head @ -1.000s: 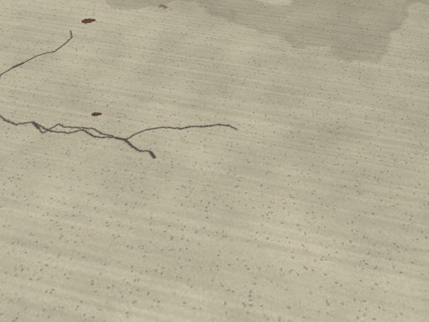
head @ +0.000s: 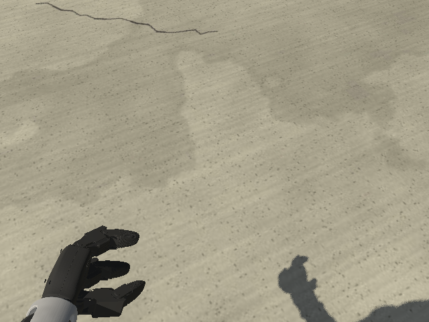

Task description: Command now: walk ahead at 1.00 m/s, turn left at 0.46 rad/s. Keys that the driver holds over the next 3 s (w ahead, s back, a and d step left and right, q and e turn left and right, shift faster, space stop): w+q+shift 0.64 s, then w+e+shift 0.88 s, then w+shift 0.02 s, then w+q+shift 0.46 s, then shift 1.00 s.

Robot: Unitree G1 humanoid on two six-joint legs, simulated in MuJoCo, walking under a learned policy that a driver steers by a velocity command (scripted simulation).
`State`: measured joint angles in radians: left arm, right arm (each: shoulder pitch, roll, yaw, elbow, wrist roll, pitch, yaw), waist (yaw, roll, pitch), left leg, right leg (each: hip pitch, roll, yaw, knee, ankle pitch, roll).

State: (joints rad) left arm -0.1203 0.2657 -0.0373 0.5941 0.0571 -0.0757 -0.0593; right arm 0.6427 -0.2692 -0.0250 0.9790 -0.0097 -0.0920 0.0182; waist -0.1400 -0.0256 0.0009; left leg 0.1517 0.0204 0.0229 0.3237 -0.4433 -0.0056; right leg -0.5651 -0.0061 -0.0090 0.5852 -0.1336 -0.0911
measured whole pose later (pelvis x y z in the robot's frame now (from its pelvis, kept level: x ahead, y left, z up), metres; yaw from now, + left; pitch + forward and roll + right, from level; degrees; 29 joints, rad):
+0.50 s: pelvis +0.45 +0.09 -0.02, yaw +25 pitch -1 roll -1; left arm 0.34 0.26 0.02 0.84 0.04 -0.07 0.01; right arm 0.16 -0.33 -0.06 0.74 -0.02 0.00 0.04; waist 0.00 0.01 0.05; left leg -0.53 -0.13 0.12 0.78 -0.27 0.21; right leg -0.10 -0.05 -0.08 1.32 -0.41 0.03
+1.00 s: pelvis +0.91 +0.25 +0.01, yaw +29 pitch +0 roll -2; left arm 0.32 0.32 0.06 0.80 0.02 -0.04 -0.02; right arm 0.26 -0.30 -0.02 0.80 -0.05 -0.09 0.00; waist 0.03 0.02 0.04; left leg -0.29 -0.07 -0.04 1.30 -0.29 0.06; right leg -0.36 0.13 -0.03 0.53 -0.17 -0.12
